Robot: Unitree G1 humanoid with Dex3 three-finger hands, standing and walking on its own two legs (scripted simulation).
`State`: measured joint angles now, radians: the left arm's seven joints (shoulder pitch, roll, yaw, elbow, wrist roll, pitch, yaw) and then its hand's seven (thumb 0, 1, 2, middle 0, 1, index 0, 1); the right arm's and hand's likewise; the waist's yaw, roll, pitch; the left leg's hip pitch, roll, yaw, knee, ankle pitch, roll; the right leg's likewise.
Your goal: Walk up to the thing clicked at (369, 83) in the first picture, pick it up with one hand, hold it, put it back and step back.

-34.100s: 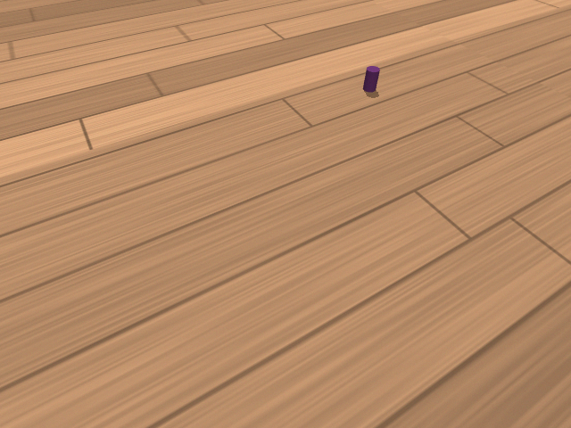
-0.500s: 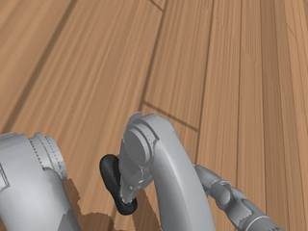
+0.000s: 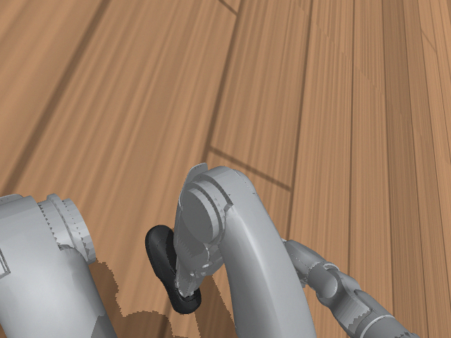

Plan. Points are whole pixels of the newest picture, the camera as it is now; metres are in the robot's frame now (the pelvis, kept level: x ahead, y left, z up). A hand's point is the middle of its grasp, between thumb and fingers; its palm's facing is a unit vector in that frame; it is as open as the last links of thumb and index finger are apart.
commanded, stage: withdraw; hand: left
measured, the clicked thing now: out of the picture +0.44 +0.36 -0.21
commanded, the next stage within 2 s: rise in 0.20 s
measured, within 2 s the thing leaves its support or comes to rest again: neither
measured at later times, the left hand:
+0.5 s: hand out of the picture +0.31 +0.45 -0.08, palm faces +0.52 -0.82 -0.24, open 16.8 cm
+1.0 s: hand out of the picture +0.22 +0.37 +0.12, palm faces +0.43 -0.76 -0.48, open 17.3 cm
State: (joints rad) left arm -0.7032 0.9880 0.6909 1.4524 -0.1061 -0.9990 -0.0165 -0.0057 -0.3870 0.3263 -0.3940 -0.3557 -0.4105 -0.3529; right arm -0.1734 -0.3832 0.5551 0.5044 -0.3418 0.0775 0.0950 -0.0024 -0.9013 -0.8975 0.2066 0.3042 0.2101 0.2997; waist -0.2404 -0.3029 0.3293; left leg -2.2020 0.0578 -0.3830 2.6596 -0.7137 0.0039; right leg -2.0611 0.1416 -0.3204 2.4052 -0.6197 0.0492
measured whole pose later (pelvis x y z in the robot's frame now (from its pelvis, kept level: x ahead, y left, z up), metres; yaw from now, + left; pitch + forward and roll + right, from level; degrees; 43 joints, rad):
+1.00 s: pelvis +0.04 -0.02 +0.22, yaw +15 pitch +32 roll -4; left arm -0.04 0.46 0.33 0.40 0.00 0.04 0.08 -0.01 -0.51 0.07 -0.06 -0.06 -0.07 -0.06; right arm 0.07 -0.24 0.02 0.55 0.05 0.09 -0.05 0.01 -0.90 -0.90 0.21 0.31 0.21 0.30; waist -0.02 -0.01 -0.13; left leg -1.77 0.04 -0.07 1.85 -0.64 -0.01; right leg -1.70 0.05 -0.08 1.81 -0.66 -0.02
